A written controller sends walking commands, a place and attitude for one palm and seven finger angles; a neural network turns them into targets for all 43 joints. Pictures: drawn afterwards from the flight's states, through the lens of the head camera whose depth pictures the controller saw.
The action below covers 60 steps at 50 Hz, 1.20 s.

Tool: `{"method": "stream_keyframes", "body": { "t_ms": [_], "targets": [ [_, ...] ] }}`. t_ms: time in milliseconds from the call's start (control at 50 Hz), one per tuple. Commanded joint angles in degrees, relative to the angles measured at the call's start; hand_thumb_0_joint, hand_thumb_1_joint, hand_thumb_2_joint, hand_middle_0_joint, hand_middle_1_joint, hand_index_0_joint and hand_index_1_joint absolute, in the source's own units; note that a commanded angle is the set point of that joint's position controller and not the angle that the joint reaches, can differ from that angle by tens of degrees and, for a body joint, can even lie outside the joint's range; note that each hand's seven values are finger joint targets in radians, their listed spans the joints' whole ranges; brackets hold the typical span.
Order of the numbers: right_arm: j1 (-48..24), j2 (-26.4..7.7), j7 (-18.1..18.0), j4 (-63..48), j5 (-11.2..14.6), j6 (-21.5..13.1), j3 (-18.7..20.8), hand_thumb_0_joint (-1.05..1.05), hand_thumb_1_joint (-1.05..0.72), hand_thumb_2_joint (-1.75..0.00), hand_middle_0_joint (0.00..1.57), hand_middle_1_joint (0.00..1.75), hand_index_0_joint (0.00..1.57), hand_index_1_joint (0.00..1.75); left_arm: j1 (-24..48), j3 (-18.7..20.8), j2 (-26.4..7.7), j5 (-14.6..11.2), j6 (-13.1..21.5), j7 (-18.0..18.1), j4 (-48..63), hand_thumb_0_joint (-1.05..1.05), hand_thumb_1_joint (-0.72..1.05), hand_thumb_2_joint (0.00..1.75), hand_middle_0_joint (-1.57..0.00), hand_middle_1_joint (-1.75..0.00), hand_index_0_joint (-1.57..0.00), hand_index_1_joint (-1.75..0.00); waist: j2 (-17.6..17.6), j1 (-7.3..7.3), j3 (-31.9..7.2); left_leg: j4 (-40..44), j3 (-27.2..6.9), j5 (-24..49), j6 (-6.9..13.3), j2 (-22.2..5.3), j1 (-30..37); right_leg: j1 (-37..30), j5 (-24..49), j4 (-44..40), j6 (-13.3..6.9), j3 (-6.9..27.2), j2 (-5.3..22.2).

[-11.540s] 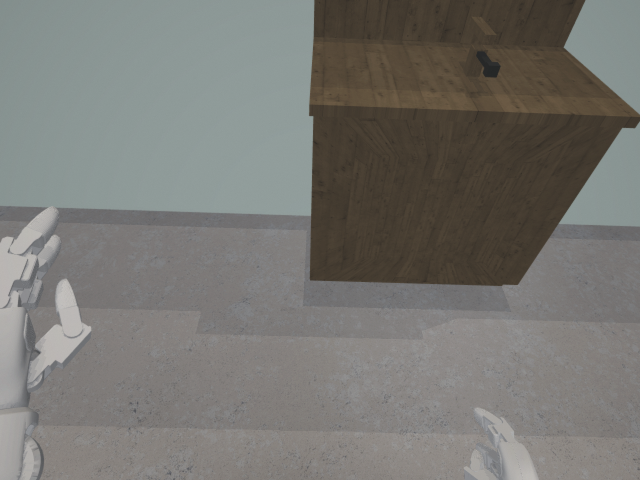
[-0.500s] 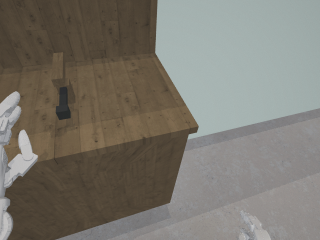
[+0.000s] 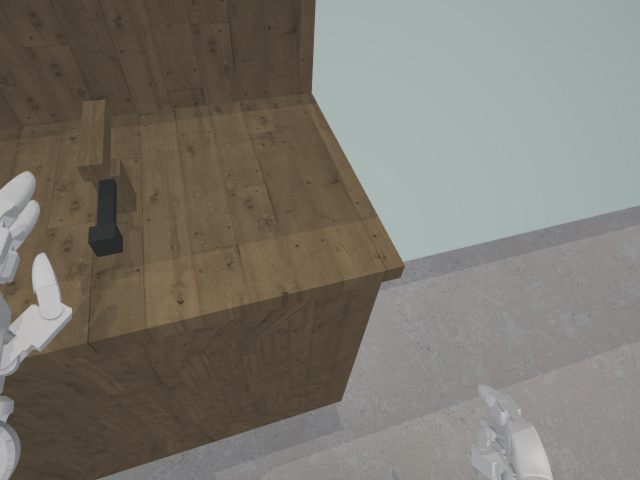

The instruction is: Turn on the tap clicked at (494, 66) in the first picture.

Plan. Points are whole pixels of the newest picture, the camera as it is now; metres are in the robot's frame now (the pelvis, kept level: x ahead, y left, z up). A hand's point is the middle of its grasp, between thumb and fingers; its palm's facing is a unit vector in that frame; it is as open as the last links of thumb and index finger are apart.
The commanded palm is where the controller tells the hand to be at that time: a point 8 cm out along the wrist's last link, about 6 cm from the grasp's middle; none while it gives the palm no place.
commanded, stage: come to a stop and stand still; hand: left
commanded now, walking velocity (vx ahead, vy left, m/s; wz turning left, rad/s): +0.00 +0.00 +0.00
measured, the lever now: (106, 239) +0.35 +0.28 +0.10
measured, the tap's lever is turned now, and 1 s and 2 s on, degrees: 0 0 0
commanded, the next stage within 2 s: look again from close up in 0.14 s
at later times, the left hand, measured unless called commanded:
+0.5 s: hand (72, 328) +0.21 +0.23 +0.17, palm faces +0.28 -0.86 -0.44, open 7.4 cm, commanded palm +0.14 +0.27 +0.18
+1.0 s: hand (73, 332) +0.21 +0.23 +0.16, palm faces +0.28 -0.87 -0.40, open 7.4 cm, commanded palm +0.15 +0.28 +0.18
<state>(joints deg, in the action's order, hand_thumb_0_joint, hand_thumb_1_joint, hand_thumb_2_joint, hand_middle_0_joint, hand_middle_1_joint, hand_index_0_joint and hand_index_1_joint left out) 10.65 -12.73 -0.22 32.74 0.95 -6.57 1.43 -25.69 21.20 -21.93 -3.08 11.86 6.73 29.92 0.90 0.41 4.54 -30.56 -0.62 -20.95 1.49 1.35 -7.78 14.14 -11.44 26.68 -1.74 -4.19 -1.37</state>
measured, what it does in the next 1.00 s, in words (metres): stands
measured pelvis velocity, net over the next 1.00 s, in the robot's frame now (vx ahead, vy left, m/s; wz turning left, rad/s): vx -0.02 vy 0.01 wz -0.06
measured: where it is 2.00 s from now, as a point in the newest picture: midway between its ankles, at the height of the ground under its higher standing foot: outside the picture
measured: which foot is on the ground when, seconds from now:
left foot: down 0.00-1.00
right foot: down 0.00-1.00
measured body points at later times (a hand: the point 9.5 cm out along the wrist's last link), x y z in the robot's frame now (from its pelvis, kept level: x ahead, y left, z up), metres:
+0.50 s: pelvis -0.04 +0.00 +0.00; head -0.01 +0.00 +0.45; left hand +0.19 +0.27 +0.19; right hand +0.13 -0.21 -0.09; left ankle -0.06 +0.09 -0.74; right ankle +0.03 -0.11 -0.74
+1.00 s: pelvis -0.02 +0.01 +0.00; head -0.01 +0.00 +0.45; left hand +0.19 +0.28 +0.18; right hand +0.15 -0.22 -0.07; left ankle -0.06 +0.09 -0.74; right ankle +0.03 -0.11 -0.74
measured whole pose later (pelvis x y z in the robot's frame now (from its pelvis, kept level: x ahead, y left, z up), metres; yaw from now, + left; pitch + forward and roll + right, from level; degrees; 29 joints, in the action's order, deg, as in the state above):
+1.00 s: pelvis -0.02 +0.01 +0.00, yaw -3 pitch -2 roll +0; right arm 11.8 -11.1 0.1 32.2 0.8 -8.4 -0.9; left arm -23.3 19.2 -20.4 -2.3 15.1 3.4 21.5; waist -0.2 -0.9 2.8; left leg -26.5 3.7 -18.1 3.1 2.3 -7.0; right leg 16.3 -8.7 26.4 -0.9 -0.2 -0.9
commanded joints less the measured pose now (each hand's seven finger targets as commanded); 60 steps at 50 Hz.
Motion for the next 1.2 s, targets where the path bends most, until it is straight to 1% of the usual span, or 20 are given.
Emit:
{"method": "stream_keyframes", "body": {
  "t_ms": [0,140,200,220,240,260,300,340,420,440,540,680,700,720,740,780,860,900,1000,1180],
  "targets": [
    [-2.36,-6.35,-0.62,-8.83,0.25,-1.83,2.29,0.0,-0.9,-0.9,0.2,0.3,0.2,0.3,-0.35,6.72,-7.95,-0.73,3.64,1.37,12.64,0.0,0.9,0.9,-0.2,-0.3,-0.2,-0.3,-2.72,-0.65,-14.16,0.36,-2.85,33.04,-3.85,-4.41,-5.28,-15.6,26.52,2.29,-4.03,6.19,7.67],
    [-3.57,-5.95,-1.25,-8.47,0.02,-1.16,1.81,0.0,-0.9,-0.9,0.2,0.3,0.2,0.3,5.22,4.97,-7.83,0.15,2.92,1.24,13.23,0.0,0.9,0.9,-0.2,-0.3,-0.2,-0.3,-8.5,-0.71,-9.41,7.46,-4.71,35.24,-4.06,-7.38,-2.15,-9.27,13.69,3.97,-0.7,3.14,3.78],
    [-3.08,-5.7,-1.04,-8.86,-0.16,-0.96,1.64,0.0,-0.9,-0.9,0.2,0.3,0.2,0.3,7.07,3.98,-6.94,0.69,2.54,1.11,10.59,0.0,0.9,0.9,-0.2,-0.3,-0.2,-0.3,-5.29,-0.98,-8.01,7.14,-5.0,28.02,-2.79,-7.28,-7.72,-13.8,12.82,0.09,-0.63,3.01,3.79],
    [4.39,-7.53,-1.05,-6.43,-3.01,-5.63,0.75,0.0,-0.9,-0.9,0.2,0.3,0.2,0.3,64.33,34.47,-49.36,11.56,7.82,1.2,18.75,0.0,0.9,0.9,-0.2,-0.3,-0.2,-0.3,-2.83,-3.1,-0.69,-1.83,-0.74,23.97,1.33,-5.44,-21.38,-11.92,15.47,2.46,0.55,7.16,2.32],
    [0.36,-2.05,-0.71,-2.77,1.21,-4.13,0.68,0.0,-0.9,-0.9,0.2,0.3,0.2,0.3,49.09,18.74,-26.64,4.07,4.94,-0.08,-4.56,0.0,0.9,0.9,-0.2,-0.3,-0.2,-0.3,-5.81,-1.02,-2.85,-0.29,-3.23,23.67,-2.87,-5.85,-8.0,-1.29,11.21,-1.64,-5.51,7.69,10.41],
    [-0.02,-5.34,0.19,-4.27,-0.21,-4.46,1.34,0.0,-0.9,-0.9,0.2,0.3,0.2,0.3,35.52,10.35,-15.82,2.67,4.06,-1.9,-10.5,0.0,0.9,0.9,-0.2,-0.3,-0.2,-0.3,-6.67,-0.95,-7.78,4.41,-2.19,22.34,-4.53,-3.4,-0.41,-0.83,14.58,2.59,-6.35,11.15,7.42],
    [-1.96,-6.11,1.78,-6.73,0.15,-4.41,1.33,0.0,-0.9,-0.9,0.2,0.3,0.2,0.3,22.74,3.5,-8.95,0.89,5.07,-3.48,-4.37,0.0,0.9,0.9,-0.2,-0.3,-0.2,-0.3,-12.23,-2.09,-10.2,8.25,-3.08,19.96,-2.3,-6.22,-3.93,-5.75,10.27,4.21,-1.72,8.26,5.24],
    [-3.35,-5.42,3.52,-8.32,0.98,-3.89,1.16,0.0,-0.9,-0.9,0.2,0.3,0.2,0.3,11.73,-1.05,-2.6,-0.05,4.51,-3.82,-0.42,0.0,0.9,0.9,-0.2,-0.3,-0.2,-0.3,-10.14,-2.94,-10.19,11.03,-2.87,15.34,-0.57,-6.99,-8.63,-10.95,8.48,5.07,-0.49,6.09,4.43],
    [-3.65,-6.26,2.2,-9.35,0.41,-3.07,0.96,0.0,-0.9,-0.9,0.2,0.3,0.2,0.3,5.67,8.09,-11.84,0.28,4.44,-2.21,3.82,0.0,0.9,0.9,-0.2,-0.3,-0.2,-0.3,8.41,-3.47,-9.19,10.47,-1.23,4.35,0.04,-5.08,-12.37,-12.58,0.83,-2.74,0.42,7.78,5.38],
    [-3.95,-6.74,1.44,-8.86,0.32,-2.75,0.96,0.0,-0.9,-0.9,0.2,0.3,0.2,0.3,5.65,12.7,-16.0,0.26,4.55,-1.37,4.33,0.0,0.9,0.9,-0.2,-0.3,-0.2,-0.3,6.42,-3.2,-9.75,10.48,-0.89,2.85,0.03,-4.5,-11.07,-11.69,-1.98,-3.87,0.07,8.72,5.55],
    [-4.28,-6.09,-0.63,-9.58,-0.21,-3.87,0.04,0.0,-0.9,-0.9,0.2,0.3,0.2,0.3,11.64,12.46,-15.76,0.19,5.99,-1.73,8.55,0.0,0.9,0.9,-0.2,-0.3,-0.2,-0.3,-4.96,-2.2,-7.39,11.02,-1.54,1.37,0.6,-4.13,-10.51,-9.27,-4.39,-5.03,-0.3,10.02,5.56],
    [-2.43,-6.58,-0.63,-7.99,-0.49,-6.42,0.54,0.0,-0.9,-0.9,0.2,0.3,0.2,0.3,10.08,4.94,-8.79,0.79,5.71,-1.74,6.43,0.0,0.9,0.9,-0.2,-0.3,-0.2,-0.3,-2.1,-2.33,-8.24,9.31,-0.2,6.48,-0.04,-3.46,-6.08,-8.09,0.26,-6.11,-0.19,9.72,5.53],
    [6.05,-8.47,-1.08,-4.57,-4.47,-8.84,-0.26,0.0,-0.9,-0.9,0.2,0.3,0.2,0.3,64.36,34.96,-52.51,9.01,11.49,-1.29,23.17,0.0,0.9,0.9,-0.2,-0.3,-0.2,-0.3,-2.57,-2.35,-5.82,3.58,1.14,14.87,0.15,-3.17,-11.79,-7.59,5.67,-2.92,1.93,8.22,2.81],
    [0.1,-1.84,-1.06,-3.04,-1.37,-8.26,-1.59,0.0,-0.9,-0.9,0.2,0.3,0.2,0.3,27.97,13.74,-16.42,3.13,8.85,-3.69,-13.02,0.0,0.9,0.9,-0.2,-0.3,-0.2,-0.3,-1.0,-1.94,-14.72,7.14,-1.61,14.27,0.01,-2.31,-6.33,-8.58,9.07,-3.07,-2.16,7.66,7.75],
    [-0.76,-3.86,-0.22,-7.41,1.19,-7.58,1.01,0.0,-0.9,-0.9,0.2,0.3,0.2,0.3,13.6,3.78,-1.83,-0.98,6.07,-3.78,-13.16,0.0,0.9,0.9,-0.2,-0.3,-0.2,-0.3,-11.4,-1.73,-13.95,9.8,0.35,21.36,-2.72,-3.14,-0.03,-9.43,14.86,1.73,-3.06,9.06,4.71],
    [-0.92,-6.44,0.76,-8.29,0.39,-6.44,1.28,0.0,-0.9,-0.9,0.2,0.3,0.2,0.3,12.21,3.78,-6.54,-0.07,7.26,-2.95,-1.12,0.0,0.9,0.9,-0.2,-0.3,-0.2,-0.3,-12.15,-2.27,-10.75,9.02,-0.6,19.63,-2.23,-5.69,-7.19,-11.36,12.78,1.95,-1.47,8.17,5.32],
    [-2.69,-6.56,0.81,-9.22,0.46,-4.46,0.89,0.0,-0.9,-0.9,0.2,0.3,0.2,0.3,4.8,5.09,-7.87,-0.11,6.37,-1.47,0.37,0.0,0.9,0.9,-0.2,-0.3,-0.2,-0.3,2.84,-2.84,-7.82,10.98,-1.37,9.17,-0.67,-4.97,-11.78,-12.06,6.73,-1.44,-0.28,7.78,4.99],
    [-3.46,-6.34,-0.07,-9.71,0.12,-4.3,0.69,0.0,-0.9,-0.9,0.2,0.3,0.2,0.3,6.35,7.29,-9.67,-0.25,6.22,-1.32,0.61,0.0,0.9,0.9,-0.2,-0.3,-0.2,-0.3,5.95,-2.81,-6.78,11.07,-1.39,6.18,-0.26,-4.3,-10.85,-9.43,1.53,-4.28,-0.01,9.45,5.02],
    [-4.12,-5.57,-1.17,-9.87,-0.45,-4.99,-0.07,0.0,-0.9,-0.9,0.2,0.3,0.2,0.3,12.58,7.61,-10.22,0.21,6.46,-1.27,5.58,0.0,0.9,0.9,-0.2,-0.3,-0.2,-0.3,-3.21,-2.44,-8.05,11.45,-0.89,7.31,0.29,-4.14,-7.88,-9.26,2.7,-3.81,-0.22,9.39,4.48],
    [-3.38,-5.91,-0.52,-8.72,-0.74,-5.16,0.41,0.0,-0.9,-0.9,0.2,0.3,0.2,0.3,9.94,3.42,-6.11,0.93,4.89,-0.56,6.71,0.0,0.9,0.9,-0.2,-0.3,-0.2,-0.3,-2.54,-1.82,-11.17,8.66,-0.43,20.41,-1.97,-3.85,-4.35,-12.84,17.39,-2.37,-0.43,7.25,4.54]
  ]
}}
